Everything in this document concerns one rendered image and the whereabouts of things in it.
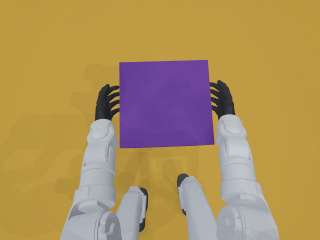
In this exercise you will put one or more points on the left robot forearm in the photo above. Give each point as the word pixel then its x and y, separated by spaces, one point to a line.
pixel 96 190

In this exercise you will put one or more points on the robot right shin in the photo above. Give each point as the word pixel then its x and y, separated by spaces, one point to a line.
pixel 190 179

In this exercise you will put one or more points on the robot right hand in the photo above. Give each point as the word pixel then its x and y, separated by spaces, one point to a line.
pixel 225 105

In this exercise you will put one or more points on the right robot forearm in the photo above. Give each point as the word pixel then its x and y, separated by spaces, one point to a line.
pixel 239 184

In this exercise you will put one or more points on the carton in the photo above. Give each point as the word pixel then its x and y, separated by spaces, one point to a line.
pixel 165 104

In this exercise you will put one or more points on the robot left hand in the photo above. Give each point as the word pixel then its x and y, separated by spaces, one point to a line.
pixel 103 105

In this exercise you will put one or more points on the right robot upper arm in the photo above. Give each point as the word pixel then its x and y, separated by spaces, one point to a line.
pixel 241 222

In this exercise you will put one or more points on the left robot upper arm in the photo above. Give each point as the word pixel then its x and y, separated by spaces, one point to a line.
pixel 98 225

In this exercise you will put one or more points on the robot right thigh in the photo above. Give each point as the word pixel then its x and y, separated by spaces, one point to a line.
pixel 201 222

